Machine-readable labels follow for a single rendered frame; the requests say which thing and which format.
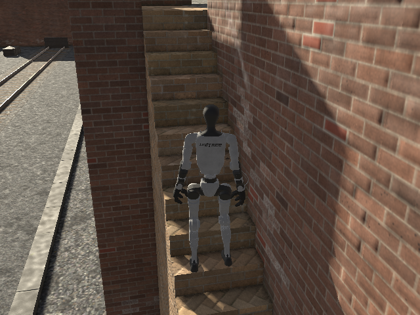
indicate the right robot thigh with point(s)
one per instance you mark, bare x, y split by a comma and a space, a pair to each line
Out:
225, 193

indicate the right robot forearm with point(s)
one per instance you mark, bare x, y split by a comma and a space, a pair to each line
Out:
238, 178

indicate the left robot hand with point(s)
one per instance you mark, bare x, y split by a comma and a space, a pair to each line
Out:
176, 194

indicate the left robot forearm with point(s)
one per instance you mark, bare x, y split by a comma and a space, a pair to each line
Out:
181, 177

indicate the right robot hand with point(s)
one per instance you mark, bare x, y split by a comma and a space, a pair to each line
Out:
241, 197

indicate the robot right upper arm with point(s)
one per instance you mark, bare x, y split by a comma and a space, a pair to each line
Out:
233, 151

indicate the robot left upper arm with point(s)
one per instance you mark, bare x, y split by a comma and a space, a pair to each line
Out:
187, 150

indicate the humanoid robot torso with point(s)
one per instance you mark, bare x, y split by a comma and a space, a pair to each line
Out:
210, 153

